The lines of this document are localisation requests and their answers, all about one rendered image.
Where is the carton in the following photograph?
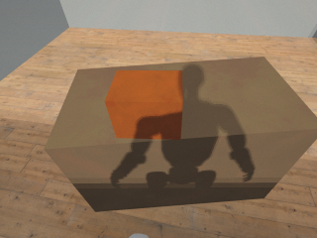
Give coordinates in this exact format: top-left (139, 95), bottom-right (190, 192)
top-left (104, 70), bottom-right (183, 140)

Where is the pedestal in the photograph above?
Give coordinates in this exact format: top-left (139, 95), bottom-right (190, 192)
top-left (44, 57), bottom-right (317, 212)

